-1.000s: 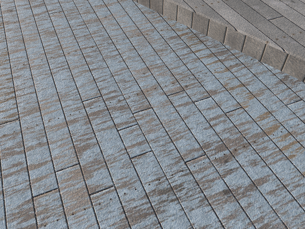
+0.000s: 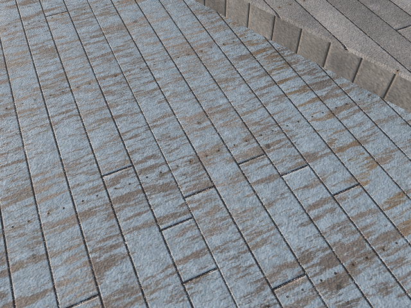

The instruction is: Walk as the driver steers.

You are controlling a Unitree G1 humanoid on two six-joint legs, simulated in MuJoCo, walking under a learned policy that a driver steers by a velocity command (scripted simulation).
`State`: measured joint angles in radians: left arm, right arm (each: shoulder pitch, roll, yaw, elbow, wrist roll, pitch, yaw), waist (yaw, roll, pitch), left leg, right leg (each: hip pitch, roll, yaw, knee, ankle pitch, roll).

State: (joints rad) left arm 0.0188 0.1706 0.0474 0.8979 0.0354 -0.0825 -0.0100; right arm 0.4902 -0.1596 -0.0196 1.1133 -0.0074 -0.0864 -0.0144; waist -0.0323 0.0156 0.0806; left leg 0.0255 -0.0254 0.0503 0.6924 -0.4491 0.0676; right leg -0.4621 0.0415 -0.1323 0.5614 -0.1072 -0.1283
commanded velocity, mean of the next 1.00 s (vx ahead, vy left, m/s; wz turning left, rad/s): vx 0.25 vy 0.00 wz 0.39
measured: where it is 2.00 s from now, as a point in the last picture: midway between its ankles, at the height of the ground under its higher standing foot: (184, 298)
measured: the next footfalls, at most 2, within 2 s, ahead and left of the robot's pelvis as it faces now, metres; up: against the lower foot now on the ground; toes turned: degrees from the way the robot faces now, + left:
left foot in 0.50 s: +0.41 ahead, +0.10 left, +0.00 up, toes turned +13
right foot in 1.14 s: +0.44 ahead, -0.07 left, +0.00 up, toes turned +37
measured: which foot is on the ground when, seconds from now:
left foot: up 0.00-0.48, down 0.50-1.00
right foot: down 0.00-0.50, up 0.52-1.00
